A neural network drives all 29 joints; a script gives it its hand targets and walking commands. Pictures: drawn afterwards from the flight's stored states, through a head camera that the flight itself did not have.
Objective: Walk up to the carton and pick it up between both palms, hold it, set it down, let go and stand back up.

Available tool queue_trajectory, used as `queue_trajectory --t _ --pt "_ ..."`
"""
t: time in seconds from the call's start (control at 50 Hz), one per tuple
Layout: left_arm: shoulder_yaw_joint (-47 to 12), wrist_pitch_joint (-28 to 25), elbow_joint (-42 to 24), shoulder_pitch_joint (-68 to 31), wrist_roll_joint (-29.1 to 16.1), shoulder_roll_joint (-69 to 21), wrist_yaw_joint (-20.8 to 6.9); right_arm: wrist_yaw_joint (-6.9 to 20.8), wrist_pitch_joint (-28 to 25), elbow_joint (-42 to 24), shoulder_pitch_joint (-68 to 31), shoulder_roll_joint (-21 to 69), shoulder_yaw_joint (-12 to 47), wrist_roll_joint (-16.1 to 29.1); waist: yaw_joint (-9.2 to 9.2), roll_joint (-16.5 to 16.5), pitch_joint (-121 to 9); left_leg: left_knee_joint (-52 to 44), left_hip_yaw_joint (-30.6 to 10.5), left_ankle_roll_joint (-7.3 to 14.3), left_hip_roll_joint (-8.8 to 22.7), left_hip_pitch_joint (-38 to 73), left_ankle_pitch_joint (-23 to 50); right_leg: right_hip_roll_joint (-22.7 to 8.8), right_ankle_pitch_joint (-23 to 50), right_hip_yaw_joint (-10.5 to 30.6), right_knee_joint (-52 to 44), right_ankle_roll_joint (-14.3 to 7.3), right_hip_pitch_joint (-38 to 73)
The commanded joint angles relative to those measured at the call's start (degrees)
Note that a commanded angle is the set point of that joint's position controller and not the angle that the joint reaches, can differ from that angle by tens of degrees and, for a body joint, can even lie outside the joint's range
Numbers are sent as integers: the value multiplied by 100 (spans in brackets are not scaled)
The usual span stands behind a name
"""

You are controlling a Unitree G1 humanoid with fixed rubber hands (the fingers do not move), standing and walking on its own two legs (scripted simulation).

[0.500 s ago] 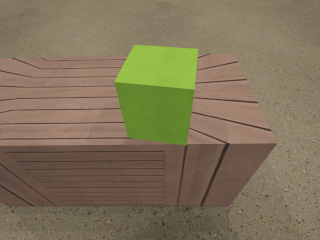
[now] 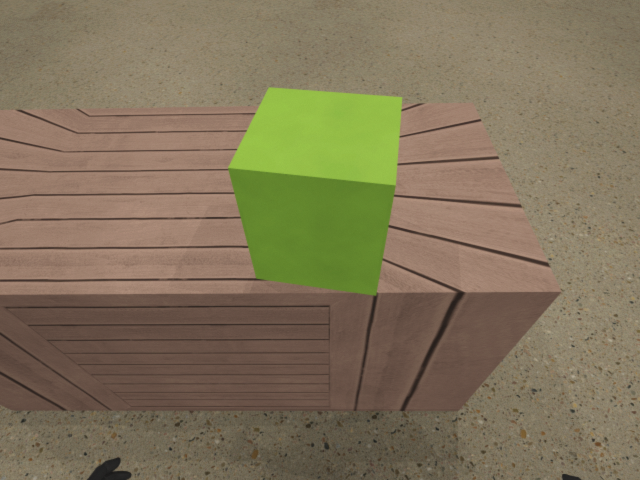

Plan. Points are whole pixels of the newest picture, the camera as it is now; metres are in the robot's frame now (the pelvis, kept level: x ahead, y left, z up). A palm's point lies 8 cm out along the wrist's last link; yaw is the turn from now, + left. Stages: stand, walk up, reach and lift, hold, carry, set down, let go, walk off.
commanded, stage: walk up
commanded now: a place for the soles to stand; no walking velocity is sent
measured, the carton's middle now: (324, 194) +0.53 +0.01 +0.03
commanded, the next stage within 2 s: stand in 1.50 s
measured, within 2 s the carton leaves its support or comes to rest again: neither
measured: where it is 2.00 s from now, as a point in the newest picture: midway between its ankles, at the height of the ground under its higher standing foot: outside the picture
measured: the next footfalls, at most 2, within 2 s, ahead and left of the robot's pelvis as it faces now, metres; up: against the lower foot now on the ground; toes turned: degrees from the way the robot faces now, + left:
right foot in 0.74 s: +0.13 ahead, -0.10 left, +0.00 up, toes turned +0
left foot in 0.94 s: +0.11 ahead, +0.17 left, +0.00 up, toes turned -2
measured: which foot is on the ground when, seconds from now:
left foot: down 0.00-0.76, up 0.78-0.92, down 0.94-1.00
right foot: down 0.00-0.46, up 0.48-0.72, down 0.74-1.00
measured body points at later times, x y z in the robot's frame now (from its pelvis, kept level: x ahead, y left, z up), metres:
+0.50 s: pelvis +0.03 +0.04 +0.00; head +0.04 +0.05 +0.45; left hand +0.11 +0.36 -0.12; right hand +0.11 -0.29 -0.11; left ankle +0.03 +0.15 -0.73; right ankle +0.03 -0.11 -0.72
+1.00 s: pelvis +0.09 +0.05 +0.00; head +0.10 +0.06 +0.45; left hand +0.17 +0.38 -0.12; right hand +0.17 -0.26 -0.11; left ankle +0.08 +0.17 -0.73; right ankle +0.09 -0.10 -0.73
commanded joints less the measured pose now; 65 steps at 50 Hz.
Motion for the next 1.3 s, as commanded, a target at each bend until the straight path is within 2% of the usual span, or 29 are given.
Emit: queue_trajectory --t 0.0,0.14,0.16,0.18,0.24,0.26,0.32,0.38,0.4,0.42,0.46,0.5,0.58,0.62,0.68,0.7,0.72,0.74,0.76,0.8,0.84,0.86,0.9,0.92,0.96,1.0,1.12,1.14,1.28 --pt "274 -84 -214 -550 -32 1083 18 -81 -133 10 -411 -897 -244 -31 64 -424 -714 -901 -702 258 622 -366 390 -690 104 670 -846 -232 1251" --pt "179 -78 -168 -491 -103 969 3 -105 -189 144 -272 -972 -221 -7 53 -290 -816 -932 -783 257 698 9 948 -608 128 630 -911 -232 1116" --pt "214 -96 -219 -551 -59 1005 -8 -106 -172 95 -308 -988 -255 -55 28 -199 -831 -912 -664 248 677 -21 800 -633 90 595 -907 -249 1187" --pt "374 -217 -139 231 -1 1476 77 15 -49 -115 -169 -1101 -426 -232 192 185 -1078 -496 -620 470 415 -303 -646 -701 -1194 856 -910 -347 1431" --pt "626 -281 -85 785 100 1957 99 150 66 -281 -16 -1011 -374 -217 382 -1043 -656 1073 108 278 145 -1532 -1323 -1970 -2197 2338 -1890 -1081 1829" --pt "651 -324 -149 545 113 1877 131 169 67 -265 -61 -951 -378 -258 348 -697 -109 1647 -84 233 372 -2087 -1330 -2391 -2250 2794 -2059 -1348 1564" --pt "687 -311 -368 197 95 1837 144 197 58 -164 364 -1115 -527 -219 46 -492 19 1389 2 241 562 -1396 -1389 -2265 -1484 2065 -1839 -1274 850" --pt "661 -217 -453 37 118 1666 55 258 -42 -14 779 -859 -562 -161 -245 -830 -214 -297 270 452 196 376 -831 -1187 -1898 940 -1007 -679 -63" --pt "542 -170 -485 -130 81 1343 36 218 -88 85 1114 -1008 -595 -119 -478 -30 -132 -1346 -813 683 508 1075 -1425 -592 -1438 334 237 -378 -652" --pt "373 -174 -648 -274 -5 778 26 115 -124 -5 914 -1440 -662 -216 -469 1161 153 -2007 -2959 872 1634 1241 -895 199 -1475 -246 1369 36 -1799" --pt "536 -143 -620 -5 36 1092 70 1 -177 -72 691 -1590 -756 -200 -191 369 -72 -1705 -3096 1272 1854 1117 -424 65 -1610 426 1918 86 -1742" --pt "520 -192 -482 214 -4 1160 94 10 -122 -265 231 -1199 -653 -167 24 1036 15 -1519 -2003 1048 1303 801 352 -89 -1408 295 1700 76 -1232" --pt "412 -270 -661 49 -84 959 134 -47 -143 -337 798 -1073 -599 -157 -201 777 -449 -536 -1600 1159 1388 2097 4617 -96 -1376 5 822 103 -1288" --pt "406 -317 -631 47 -115 979 175 -60 -78 -328 739 -1055 -562 -73 -195 550 -663 -125 -1376 1083 1268 2156 4947 -59 -1109 -103 248 71 -980" --pt "452 -387 -378 609 -144 1049 253 -73 -23 -486 147 -830 -520 34 119 587 -1166 582 -675 472 706 1347 3538 -374 1532 68 -1265 -165 988" --pt "512 -409 -304 883 -47 1313 291 -85 -41 -579 1 -740 -440 107 291 52 -1431 905 -579 244 563 325 2831 -878 2849 600 -1132 -389 2186" --pt "577 -422 -307 1047 -75 1553 323 -78 -63 -650 -142 -473 -339 112 454 -654 -1400 1431 -282 25 200 -996 864 -1748 3918 1692 -850 -796 3103" --pt "566 -403 -259 1096 -107 1583 317 -102 -13 -573 -197 -514 -353 11 444 -845 -1216 1793 -75 -21 -76 -1301 -1719 -2240 4173 2049 -784 -1376 2848" --pt "488 -403 -260 685 -78 1459 246 -100 49 -417 171 -612 -357 -7 96 -707 -843 1722 -184 37 203 -1056 -2115 -2172 3413 1796 -843 -1333 2074" --pt "474 -331 -411 192 59 1500 207 -2 70 -235 132 -698 -393 -29 41 -985 -134 1229 -28 94 372 -802 -1872 -1951 1408 1662 -1197 -1145 1089" --pt "416 -285 -390 10 16 1416 223 -6 4 -37 312 -659 -442 -96 -133 -477 9 -53 93 145 306 -336 -919 -1572 1657 1243 -876 -928 768" --pt "403 -275 -485 -239 -27 1333 168 -8 -56 59 484 -683 -435 -47 -257 -875 -78 -490 -76 89 422 144 398 -1176 1802 763 -683 -571 561" --pt "343 -235 -560 -265 -116 1035 152 -72 -131 -14 100 -1069 -533 -103 -49 -84 -557 -957 -1235 328 1013 533 2176 -510 1610 137 183 -62 519" --pt "338 -205 -580 -162 -187 982 129 -90 -165 -105 -121 -1222 -510 -55 143 -103 -587 -898 -1406 519 1217 417 2690 -277 767 53 86 46 574" --pt "312 -168 -378 32 -201 999 124 -64 -127 -194 -581 -1086 -439 -38 155 508 -590 -774 -1151 662 1178 167 2182 -234 -100 178 -256 10 858" --pt "328 -225 -327 18 -141 1092 159 -31 -97 -204 -597 -850 -368 35 160 458 -518 -720 -840 359 855 63 1954 -482 802 238 -461 -65 1033" --pt "279 -265 -292 -91 -109 1141 163 -53 -73 -83 -510 -813 -366 11 79 107 -884 -612 -560 268 726 342 2159 -704 1690 329 -450 -155 1319" --pt "264 -249 -252 -191 -123 1121 169 -31 -74 -49 -574 -844 -343 7 54 416 -743 -590 -566 238 710 438 2100 -716 1521 388 -581 -178 1034" --pt "265 -198 -153 -218 -122 1110 131 -43 -36 19 -630 -786 -293 6 56 393 -538 -905 -774 275 788 175 1426 -625 821 345 -627 -127 1043"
